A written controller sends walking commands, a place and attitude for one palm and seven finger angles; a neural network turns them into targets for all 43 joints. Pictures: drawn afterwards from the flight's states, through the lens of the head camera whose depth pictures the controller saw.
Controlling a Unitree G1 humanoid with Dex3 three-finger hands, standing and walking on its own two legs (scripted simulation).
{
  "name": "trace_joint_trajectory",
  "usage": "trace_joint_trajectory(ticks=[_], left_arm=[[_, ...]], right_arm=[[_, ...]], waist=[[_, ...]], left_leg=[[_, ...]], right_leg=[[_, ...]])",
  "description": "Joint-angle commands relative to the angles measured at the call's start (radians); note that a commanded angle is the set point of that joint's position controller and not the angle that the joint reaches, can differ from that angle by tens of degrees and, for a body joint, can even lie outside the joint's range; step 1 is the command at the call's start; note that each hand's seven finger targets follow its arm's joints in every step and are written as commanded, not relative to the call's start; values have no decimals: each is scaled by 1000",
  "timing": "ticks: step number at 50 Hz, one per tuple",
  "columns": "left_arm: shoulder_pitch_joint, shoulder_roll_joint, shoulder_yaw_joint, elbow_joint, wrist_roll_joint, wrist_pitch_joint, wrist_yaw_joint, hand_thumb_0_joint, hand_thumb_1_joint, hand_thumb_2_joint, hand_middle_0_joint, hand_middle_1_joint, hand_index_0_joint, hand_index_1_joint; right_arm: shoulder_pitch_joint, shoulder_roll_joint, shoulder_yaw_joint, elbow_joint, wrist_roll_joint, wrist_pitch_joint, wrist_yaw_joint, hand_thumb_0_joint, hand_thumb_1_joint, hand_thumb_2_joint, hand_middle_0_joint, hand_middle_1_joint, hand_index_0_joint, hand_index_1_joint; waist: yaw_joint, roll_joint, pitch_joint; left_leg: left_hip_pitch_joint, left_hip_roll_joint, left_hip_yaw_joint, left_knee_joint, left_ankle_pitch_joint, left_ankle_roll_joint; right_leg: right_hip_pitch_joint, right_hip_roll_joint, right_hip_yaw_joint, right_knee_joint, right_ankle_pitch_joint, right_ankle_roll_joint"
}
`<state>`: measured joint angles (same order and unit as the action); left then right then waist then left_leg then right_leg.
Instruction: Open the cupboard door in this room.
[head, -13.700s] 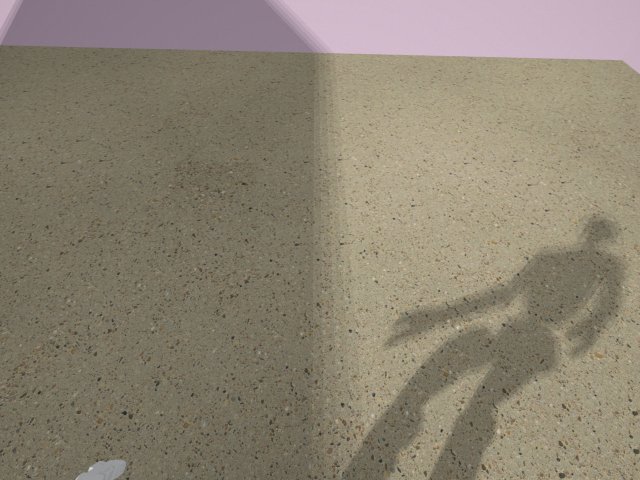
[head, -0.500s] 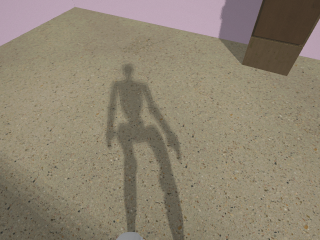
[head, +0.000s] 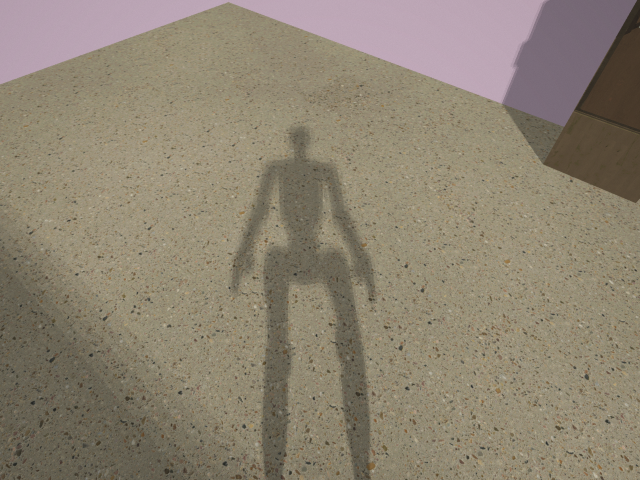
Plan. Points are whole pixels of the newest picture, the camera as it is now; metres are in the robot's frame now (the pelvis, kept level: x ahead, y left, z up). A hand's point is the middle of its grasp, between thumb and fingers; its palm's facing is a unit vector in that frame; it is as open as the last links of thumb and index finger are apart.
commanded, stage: stand and wait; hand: left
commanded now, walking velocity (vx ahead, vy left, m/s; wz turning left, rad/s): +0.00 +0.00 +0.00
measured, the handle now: out of the picture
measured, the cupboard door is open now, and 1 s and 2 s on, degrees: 0 0 0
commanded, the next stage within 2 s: turn or walk to find it in 0.12 s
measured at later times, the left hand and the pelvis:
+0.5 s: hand out of the picture -0.03 +0.16 -0.17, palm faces +0.20 -0.95 -0.25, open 7.3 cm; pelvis -0.03 -0.03 +0.00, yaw +9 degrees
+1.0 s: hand out of the picture -0.01 +0.20 -0.16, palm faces +0.34 -0.90 -0.28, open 7.4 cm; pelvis -0.05 -0.03 -0.01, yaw +20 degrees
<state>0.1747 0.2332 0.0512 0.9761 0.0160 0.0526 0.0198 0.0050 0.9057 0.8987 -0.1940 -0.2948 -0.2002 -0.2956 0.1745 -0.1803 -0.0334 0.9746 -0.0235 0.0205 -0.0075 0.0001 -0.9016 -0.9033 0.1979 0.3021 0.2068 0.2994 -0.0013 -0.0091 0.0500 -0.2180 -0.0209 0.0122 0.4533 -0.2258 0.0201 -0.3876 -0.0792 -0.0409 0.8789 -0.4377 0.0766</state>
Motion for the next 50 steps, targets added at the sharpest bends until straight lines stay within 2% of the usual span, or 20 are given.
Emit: trace_joint_trajectory(ticks=[1, 3, 5, 6, 8, 10, 15, 22, 25, 27, 28, 29, 30, 32, 34, 36, 43, 48, 49, 50], left_arm=[[72, 35, -6, -28, -6, -39, 0, 0, 900, 900, -200, -300, -200, -300], [149, 55, -7, 11, -1, -54, 6, 0, 900, 900, -200, -300, -200, -300], [119, 158, 1, 4, 7, -71, 12, 0, 900, 900, -200, -300, -200, -300], [118, 169, 15, -8, 3, -76, 10, 0, 900, 900, -200, -300, -200, -300], [64, 124, 9, -8, 2, -69, 10, 0, 900, 900, -200, -300, -200, -300], [33, 107, 13, -18, -1, -66, 13, 0, 900, 900, -200, -300, -200, -300], [86, 96, 23, -9, 5, -71, 15, 0, 900, 900, -200, -300, -200, -300], [129, 150, 43, 7, 14, -59, 16, 0, 900, 900, -200, -300, -200, -300], [108, 160, 45, 10, 12, -53, 14, 0, 900, 900, -200, -300, -200, -300], [91, 156, 44, 5, 5, -47, 12, 0, 900, 900, -200, -300, -200, -300], [80, 133, 42, -4, -3, -40, 11, 0, 900, 900, -200, -300, -200, -300], [87, 81, 34, -35, -9, -31, 4, 0, 900, 900, -200, -300, -200, -300], [26, 54, 17, -68, -1, -27, -1, 0, 900, 900, -200, -300, -200, -300], [-27, 73, 27, -60, 3, -8, 0, 0, 900, 900, -200, -300, -200, -300], [12, 74, 28, -35, 3, -14, -9, 0, 900, 900, -200, -300, -200, -300], [25, 71, 24, -28, 2, -20, -10, 0, 900, 900, -200, -300, -200, -300], [-47, 55, 16, -85, -6, -26, -1, 0, 900, 900, -200, -300, -200, -300], [53, 62, 18, -77, -10, -40, 1, 0, 900, 900, -200, -300, -200, -300], [90, 78, 22, -69, -8, -48, 3, 0, 900, 900, -200, -300, -200, -300], [113, 141, 31, -69, 1, -59, 10, 0, 900, 900, -200, -300, -200, -300]], right_arm=[[31, -175, -47, -19, 1, -16, -12, 0, -900, -900, 200, 300, 200, 300], [25, -138, -38, -7, 12, -18, -9, 0, -900, -900, 200, 300, 200, 300], [51, -51, -19, -18, 21, -13, -2, 0, -900, -900, 200, 300, 200, 300], [26, -85, -27, -21, 11, 8, -8, 0, -900, -900, 200, 300, 200, 300], [35, -99, -38, 10, 9, 15, -5, 0, -900, -900, 200, 300, 200, 300], [80, -90, -41, 42, 11, 20, 0, 0, -900, -900, 200, 300, 200, 300], [59, -81, -46, 37, 11, 27, 6, 0, -900, -900, 200, 300, 200, 300], [0, -68, -33, 8, 17, 18, 9, 0, -900, -900, 200, 300, 200, 300], [30, -69, -30, 10, 19, 11, 7, 0, -900, -900, 200, 300, 200, 300], [75, -80, -31, 17, 17, 3, 6, 0, -900, -900, 200, 300, 200, 300], [111, -112, -37, 21, 14, -5, 7, 0, -900, -900, 200, 300, 200, 300], [113, -196, -55, 8, 3, -11, 5, 0, -900, -900, 200, 300, 200, 300], [129, -252, -63, -3, 3, -3, 3, 0, -900, -900, 200, 300, 200, 300], [67, -220, -56, -4, 0, -5, -13, 0, -900, -900, 200, 300, 200, 300], [0, -190, -41, -24, 1, -12, -16, 0, -900, -900, 200, 300, 200, 300], [18, -193, -45, -27, 5, -20, -17, 0, -900, -900, 200, 300, 200, 300], [75, -206, -65, -33, -1, -12, -13, 0, -900, -900, 200, 300, 200, 300], [18, -210, -72, -63, 1, -2, -6, 0, -900, -900, 200, 300, 200, 300], [8, -197, -72, -67, 7, -2, -3, 0, -900, -900, 200, 300, 200, 300], [25, -151, -67, -75, 16, -3, 4, 0, -900, -900, 200, 300, 200, 300]], waist=[[4, 156, -76], [37, 78, -78], [10, -209, -32], [38, -309, -15], [11, -173, 52], [-7, -104, 23], [20, -125, -4], [57, -157, -52], [36, -165, -80], [2, -135, -88], [-23, -29, -101], [-24, 226, -76], [-44, 287, -32], [-33, 266, 23], [3, 192, 24], [0, 133, -26], [-38, 145, -75], [11, 156, -105], [32, 121, -120], [38, -31, -137]], left_leg=[[47, 240, -212, -88, 354, 122], [-54, 173, -159, -9, 180, 53], [-181, 19, -27, 152, -203, -41], [-155, 33, -66, 267, -312, -36], [-179, 39, -73, 425, -260, -29], [-198, 42, -56, 533, -212, -41], [-231, 57, -38, 564, -204, -69], [-175, 60, 23, 349, -262, -67], [-108, 52, 55, 218, -208, -64], [24, 51, 67, 41, -71, -53], [119, 97, 10, -70, 15, -36], [170, 294, -267, -147, 110, 48], [91, 416, -368, -205, 214, 130], [-16, 352, -330, -232, 91, 137], [4, 279, -237, -190, 207, 125], [75, 260, -208, -157, 339, 127], [145, 266, -275, -90, 488, 156], [9, 204, -297, -19, 409, 109], [-41, 164, -274, 30, 328, 70], [-192, 93, -209, 142, 135, 16]], right_leg=[[107, 27, -29, -252, 74, -19], [276, -2, -8, -481, 258, -27], [269, -277, 282, -602, 354, -154], [157, -309, 348, -665, 278, -215], [114, -270, 279, -654, 263, -250], [157, -231, 160, -614, 369, -228], [221, -241, 93, -591, 448, -220], [279, -283, 80, -545, 480, -243], [276, -277, 45, -497, 498, -220], [191, -254, -8, -431, 429, -164], [105, -214, -57, -335, 328, -115], [-89, -88, -136, -155, 85, -40], [-136, -36, -108, 8, -140, -22], [-146, -42, -3, 164, -76, -21], [-147, -34, 6, 195, 11, -14], [-147, -26, 8, 190, 31, -2], [-100, 6, 13, 5, -30, 8], [150, 48, -24, -337, 137, -10], [243, 28, -18, -470, 239, -14], [392, -108, 116, -546, 281, -54]])
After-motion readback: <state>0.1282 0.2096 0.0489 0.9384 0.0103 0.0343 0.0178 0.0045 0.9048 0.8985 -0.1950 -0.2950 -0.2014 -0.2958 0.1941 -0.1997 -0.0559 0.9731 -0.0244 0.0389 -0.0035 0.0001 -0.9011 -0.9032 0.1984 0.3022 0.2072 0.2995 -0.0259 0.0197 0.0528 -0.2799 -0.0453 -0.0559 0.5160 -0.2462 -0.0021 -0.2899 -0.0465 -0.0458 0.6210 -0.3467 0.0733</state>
